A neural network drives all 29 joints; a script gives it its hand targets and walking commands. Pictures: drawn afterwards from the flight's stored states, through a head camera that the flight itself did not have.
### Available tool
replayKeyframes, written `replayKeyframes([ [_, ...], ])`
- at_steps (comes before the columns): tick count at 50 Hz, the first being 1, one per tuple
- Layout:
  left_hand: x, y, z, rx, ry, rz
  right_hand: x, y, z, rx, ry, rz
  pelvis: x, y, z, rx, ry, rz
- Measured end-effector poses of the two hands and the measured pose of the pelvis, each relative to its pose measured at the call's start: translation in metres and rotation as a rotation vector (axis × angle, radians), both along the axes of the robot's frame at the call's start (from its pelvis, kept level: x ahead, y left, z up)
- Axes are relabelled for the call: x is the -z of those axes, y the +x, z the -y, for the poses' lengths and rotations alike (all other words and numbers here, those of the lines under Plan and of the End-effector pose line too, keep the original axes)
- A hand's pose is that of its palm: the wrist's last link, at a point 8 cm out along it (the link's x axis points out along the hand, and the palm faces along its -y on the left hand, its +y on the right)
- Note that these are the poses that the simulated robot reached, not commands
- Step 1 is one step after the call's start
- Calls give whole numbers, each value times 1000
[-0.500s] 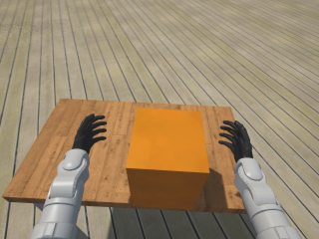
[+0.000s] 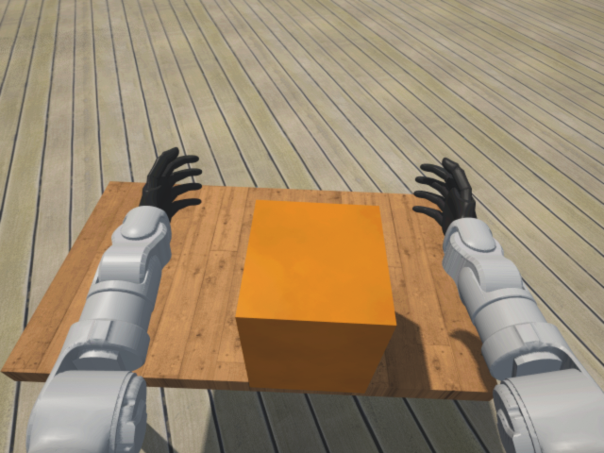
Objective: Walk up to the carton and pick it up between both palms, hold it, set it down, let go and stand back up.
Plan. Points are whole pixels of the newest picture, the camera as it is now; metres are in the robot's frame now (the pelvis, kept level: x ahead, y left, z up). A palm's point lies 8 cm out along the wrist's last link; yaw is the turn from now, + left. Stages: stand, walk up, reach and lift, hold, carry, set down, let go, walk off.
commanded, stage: reach and lift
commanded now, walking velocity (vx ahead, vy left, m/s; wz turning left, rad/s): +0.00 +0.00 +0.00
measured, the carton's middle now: (312, 299) +0.40 +0.00 -0.07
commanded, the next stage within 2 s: none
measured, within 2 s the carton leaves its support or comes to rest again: neither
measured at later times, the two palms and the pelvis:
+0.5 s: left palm (172, 272) +0.38 +0.22 +0.02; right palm (423, 271) +0.39 -0.16 +0.03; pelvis -0.02 +0.00 -0.02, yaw +2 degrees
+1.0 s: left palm (194, 283) +0.39 +0.20 -0.03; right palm (418, 285) +0.40 -0.16 -0.02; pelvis -0.03 +0.00 -0.06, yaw +1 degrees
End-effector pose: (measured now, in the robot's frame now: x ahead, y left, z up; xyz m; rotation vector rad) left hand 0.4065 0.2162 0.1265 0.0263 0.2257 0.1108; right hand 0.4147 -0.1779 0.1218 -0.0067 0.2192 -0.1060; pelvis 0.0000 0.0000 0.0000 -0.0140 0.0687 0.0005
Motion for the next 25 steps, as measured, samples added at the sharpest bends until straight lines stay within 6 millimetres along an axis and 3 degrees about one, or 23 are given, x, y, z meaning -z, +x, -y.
replayKeyframes([
  [5,-4,7,2,1,-5,8,-7,7,0,-1,0,6,0,2,0,-3,-1,-19],
  [9,5,5,4,7,-1,-3,-1,7,-1,-1,-11,-4,0,3,0,-6,-1,-19],
  [20,85,-27,2,-32,-4,-41,75,-20,-15,-30,-12,-67,9,-6,1,-23,-9,-118],
  [25,107,-28,1,-54,6,-43,96,-20,-22,-30,2,-70,21,-17,0,-34,-16,-222],
])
